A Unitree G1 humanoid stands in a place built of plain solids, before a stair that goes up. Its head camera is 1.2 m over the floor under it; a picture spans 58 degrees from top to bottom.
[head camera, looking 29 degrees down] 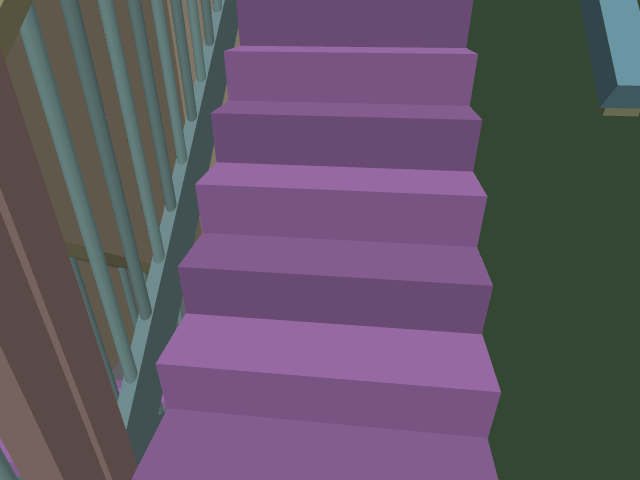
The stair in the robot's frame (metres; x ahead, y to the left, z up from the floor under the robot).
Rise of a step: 0.17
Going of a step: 0.21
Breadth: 0.90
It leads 6 degrees to the right of straight ahead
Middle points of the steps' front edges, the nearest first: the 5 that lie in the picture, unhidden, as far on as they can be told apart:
0.81 0.00 0.35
1.02 -0.03 0.52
1.23 -0.05 0.69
1.45 -0.07 0.87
1.66 -0.10 1.04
